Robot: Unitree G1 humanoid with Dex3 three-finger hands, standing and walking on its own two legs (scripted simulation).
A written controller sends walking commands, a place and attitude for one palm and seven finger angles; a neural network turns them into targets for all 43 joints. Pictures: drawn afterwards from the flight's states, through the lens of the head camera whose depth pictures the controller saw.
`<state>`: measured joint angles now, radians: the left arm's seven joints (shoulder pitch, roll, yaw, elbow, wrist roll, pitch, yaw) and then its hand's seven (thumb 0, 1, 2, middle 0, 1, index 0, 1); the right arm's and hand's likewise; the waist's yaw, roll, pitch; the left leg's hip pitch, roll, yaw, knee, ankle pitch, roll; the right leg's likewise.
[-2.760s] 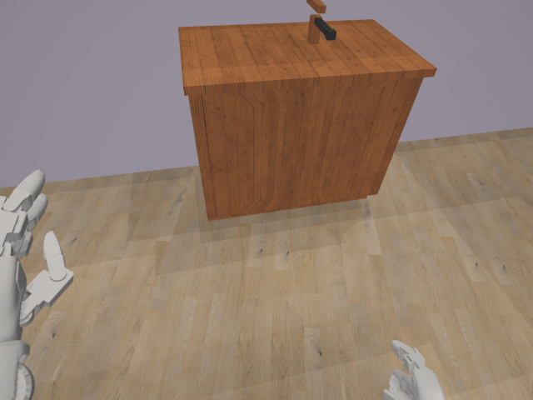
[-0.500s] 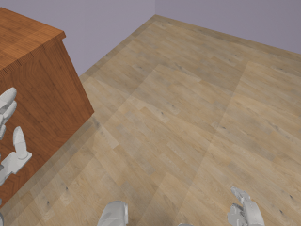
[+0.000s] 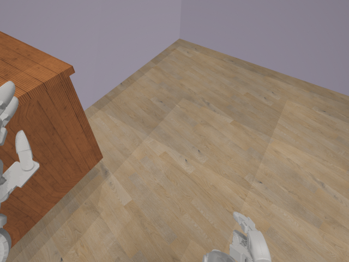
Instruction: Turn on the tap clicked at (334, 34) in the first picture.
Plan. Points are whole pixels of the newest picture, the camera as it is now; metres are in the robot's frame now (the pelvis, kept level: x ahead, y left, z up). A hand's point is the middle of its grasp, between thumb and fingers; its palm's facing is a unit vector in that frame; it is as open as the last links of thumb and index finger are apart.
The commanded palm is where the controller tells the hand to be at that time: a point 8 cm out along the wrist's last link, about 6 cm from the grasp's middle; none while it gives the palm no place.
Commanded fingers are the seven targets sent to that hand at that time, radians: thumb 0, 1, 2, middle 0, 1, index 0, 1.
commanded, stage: turn to face it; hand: left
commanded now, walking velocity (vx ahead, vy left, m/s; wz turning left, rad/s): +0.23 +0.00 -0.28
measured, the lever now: out of the picture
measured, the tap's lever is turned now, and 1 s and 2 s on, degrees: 0 0 0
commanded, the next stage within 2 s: take the last steps up to it in 1.32 s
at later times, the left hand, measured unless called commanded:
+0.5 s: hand (85, 130) +0.28 +0.18 +0.20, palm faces +0.43 -0.73 -0.53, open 7.4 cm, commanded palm +0.22 +0.23 +0.18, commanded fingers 0.00 0.90 0.90 -0.20 -0.30 -0.20 -0.30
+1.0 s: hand (10, 212) +0.15 +0.23 +0.19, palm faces +0.70 -0.57 -0.43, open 7.4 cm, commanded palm +0.09 +0.24 +0.18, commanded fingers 0.00 0.90 0.90 -0.20 -0.30 -0.20 -0.30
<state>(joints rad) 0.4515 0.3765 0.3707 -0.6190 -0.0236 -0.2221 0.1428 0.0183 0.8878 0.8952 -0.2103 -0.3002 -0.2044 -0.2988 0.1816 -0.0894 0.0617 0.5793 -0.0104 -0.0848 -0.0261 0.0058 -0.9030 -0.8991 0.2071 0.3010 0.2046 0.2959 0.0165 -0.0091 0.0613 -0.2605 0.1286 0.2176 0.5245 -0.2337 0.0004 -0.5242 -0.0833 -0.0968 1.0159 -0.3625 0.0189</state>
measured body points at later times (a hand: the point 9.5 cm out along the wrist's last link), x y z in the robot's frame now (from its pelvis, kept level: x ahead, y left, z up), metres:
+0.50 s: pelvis +0.09 -0.06 +0.00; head +0.14 -0.06 +0.44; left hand +0.25 +0.22 +0.23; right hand +0.27 -0.32 -0.09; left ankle +0.10 +0.07 -0.70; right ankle +0.12 -0.13 -0.74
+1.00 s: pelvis +0.06 -0.08 +0.00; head +0.07 -0.07 +0.45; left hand +0.10 +0.26 +0.22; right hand +0.31 -0.17 -0.08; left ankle +0.10 +0.06 -0.74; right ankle +0.07 -0.21 -0.70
